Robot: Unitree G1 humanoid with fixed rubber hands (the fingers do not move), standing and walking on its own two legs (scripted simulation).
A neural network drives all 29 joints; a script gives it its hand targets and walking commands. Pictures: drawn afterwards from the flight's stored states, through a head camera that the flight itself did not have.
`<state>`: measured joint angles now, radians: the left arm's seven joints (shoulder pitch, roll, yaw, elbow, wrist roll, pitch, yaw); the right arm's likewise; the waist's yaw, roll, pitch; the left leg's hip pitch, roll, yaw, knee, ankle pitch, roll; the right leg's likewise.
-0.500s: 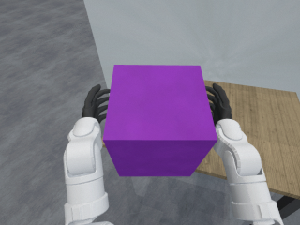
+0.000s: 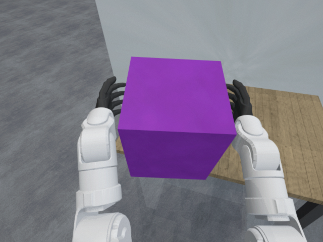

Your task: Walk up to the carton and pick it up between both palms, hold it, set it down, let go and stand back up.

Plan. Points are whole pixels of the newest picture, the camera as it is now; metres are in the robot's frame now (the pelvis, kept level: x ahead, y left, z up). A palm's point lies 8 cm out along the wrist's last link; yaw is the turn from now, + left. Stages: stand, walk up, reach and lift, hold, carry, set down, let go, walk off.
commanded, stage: hold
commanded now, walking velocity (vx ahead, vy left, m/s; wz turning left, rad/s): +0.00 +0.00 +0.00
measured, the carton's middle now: (171, 123) +0.39 -0.03 +0.12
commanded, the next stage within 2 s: none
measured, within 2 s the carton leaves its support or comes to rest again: neither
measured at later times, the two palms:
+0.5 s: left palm (106, 117) +0.36 +0.12 +0.19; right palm (242, 116) +0.35 -0.18 +0.17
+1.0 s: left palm (106, 113) +0.38 +0.12 +0.18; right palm (239, 115) +0.36 -0.18 +0.16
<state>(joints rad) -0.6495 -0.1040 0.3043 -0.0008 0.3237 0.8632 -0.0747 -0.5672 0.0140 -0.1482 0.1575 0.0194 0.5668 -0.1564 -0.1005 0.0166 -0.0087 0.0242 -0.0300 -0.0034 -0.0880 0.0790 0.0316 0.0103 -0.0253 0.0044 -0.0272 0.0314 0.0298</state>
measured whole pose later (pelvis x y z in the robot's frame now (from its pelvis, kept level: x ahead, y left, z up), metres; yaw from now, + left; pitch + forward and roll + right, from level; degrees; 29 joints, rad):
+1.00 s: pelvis +0.01 -0.01 +0.00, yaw +0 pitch -1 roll +0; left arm -0.60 -0.10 0.31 0.00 0.32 0.84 -0.08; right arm -0.55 0.01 -0.12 0.18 0.04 0.55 -0.18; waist -0.10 0.01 -0.01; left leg 0.05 -0.02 0.00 -0.09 0.06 0.02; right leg 0.06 -0.02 0.00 -0.08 0.04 0.02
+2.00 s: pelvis +0.01 -0.01 +0.00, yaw +0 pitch -1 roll +0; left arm -0.60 -0.11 0.31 -0.01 0.31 0.84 -0.07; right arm -0.55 0.01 -0.11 0.20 0.04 0.54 -0.17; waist -0.10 0.01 -0.01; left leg 0.05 -0.02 0.00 -0.09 0.06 0.02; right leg 0.06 -0.01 0.00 -0.09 0.04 0.01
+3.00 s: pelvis +0.02 -0.01 +0.00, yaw +0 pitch -1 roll +0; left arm -0.60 -0.11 0.31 0.00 0.31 0.83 -0.06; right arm -0.56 0.00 -0.11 0.23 0.04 0.53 -0.17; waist -0.09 0.01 -0.02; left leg 0.04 -0.02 0.00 -0.09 0.06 0.01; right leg 0.06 -0.01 0.00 -0.09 0.04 0.01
